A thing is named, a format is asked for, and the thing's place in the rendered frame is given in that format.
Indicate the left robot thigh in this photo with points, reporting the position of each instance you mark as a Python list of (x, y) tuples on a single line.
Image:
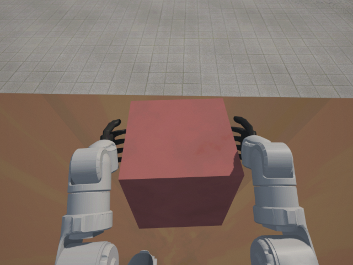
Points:
[(143, 259)]

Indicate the left robot forearm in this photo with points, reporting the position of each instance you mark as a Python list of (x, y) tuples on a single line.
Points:
[(89, 185)]

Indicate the right robot forearm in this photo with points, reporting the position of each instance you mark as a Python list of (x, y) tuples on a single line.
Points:
[(276, 201)]

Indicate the right robot upper arm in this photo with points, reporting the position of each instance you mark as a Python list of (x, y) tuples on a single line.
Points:
[(281, 250)]

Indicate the robot right hand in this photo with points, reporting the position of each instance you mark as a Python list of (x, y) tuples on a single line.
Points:
[(246, 131)]

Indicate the carton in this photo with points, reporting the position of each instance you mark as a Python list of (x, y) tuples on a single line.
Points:
[(180, 166)]

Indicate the robot left hand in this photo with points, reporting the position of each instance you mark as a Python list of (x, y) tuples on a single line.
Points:
[(108, 134)]

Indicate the left robot upper arm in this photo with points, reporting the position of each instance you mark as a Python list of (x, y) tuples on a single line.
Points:
[(89, 253)]

